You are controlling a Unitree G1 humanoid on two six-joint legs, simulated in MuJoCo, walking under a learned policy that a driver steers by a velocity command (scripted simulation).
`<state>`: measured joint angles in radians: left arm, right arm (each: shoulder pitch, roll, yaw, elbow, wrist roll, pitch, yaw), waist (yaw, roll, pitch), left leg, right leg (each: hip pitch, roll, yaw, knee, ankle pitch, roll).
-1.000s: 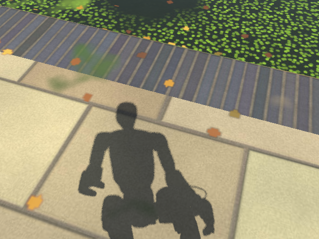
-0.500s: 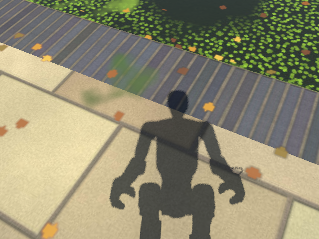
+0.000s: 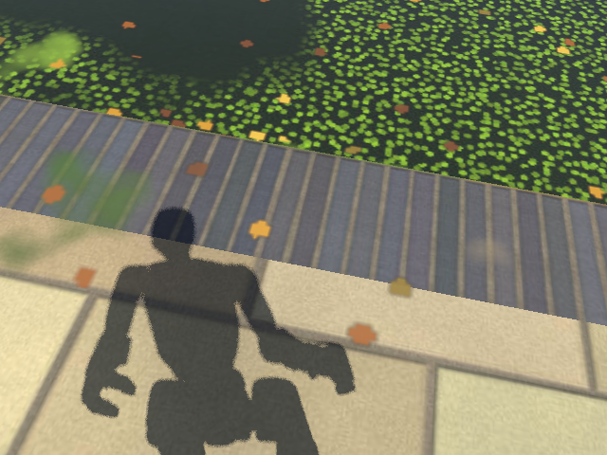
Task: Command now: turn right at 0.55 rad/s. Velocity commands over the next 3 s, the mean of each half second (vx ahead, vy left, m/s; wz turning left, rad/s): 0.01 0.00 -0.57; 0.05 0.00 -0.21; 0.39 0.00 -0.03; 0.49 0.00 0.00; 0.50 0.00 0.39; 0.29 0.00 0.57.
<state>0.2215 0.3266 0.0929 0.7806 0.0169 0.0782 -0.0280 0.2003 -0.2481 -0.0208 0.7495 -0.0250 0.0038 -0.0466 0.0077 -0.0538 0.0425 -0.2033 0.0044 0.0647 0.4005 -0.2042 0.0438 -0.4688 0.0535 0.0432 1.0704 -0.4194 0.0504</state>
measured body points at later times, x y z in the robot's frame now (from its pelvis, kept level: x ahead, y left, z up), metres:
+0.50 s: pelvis -0.03 -0.04 +0.00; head +0.00 -0.08 +0.45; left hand +0.16 +0.20 -0.09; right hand +0.00 -0.35 -0.13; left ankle +0.02 +0.10 -0.68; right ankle -0.05 -0.11 -0.75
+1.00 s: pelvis -0.01 -0.02 +0.00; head +0.00 -0.01 +0.45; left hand +0.18 +0.19 -0.13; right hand -0.03 -0.30 -0.12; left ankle +0.02 +0.07 -0.75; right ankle -0.10 -0.11 -0.71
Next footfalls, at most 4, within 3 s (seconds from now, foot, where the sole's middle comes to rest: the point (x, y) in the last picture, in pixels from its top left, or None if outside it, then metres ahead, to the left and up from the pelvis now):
0.24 right None -0.01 -0.12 -0.78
0.74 left None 0.06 0.06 -0.78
1.12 right None -0.02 -0.13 -0.78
1.56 left None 0.37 -0.09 -0.78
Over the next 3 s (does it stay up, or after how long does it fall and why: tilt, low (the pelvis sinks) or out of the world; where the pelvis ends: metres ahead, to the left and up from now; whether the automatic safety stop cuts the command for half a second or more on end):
stays up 0.85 -0.28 -0.01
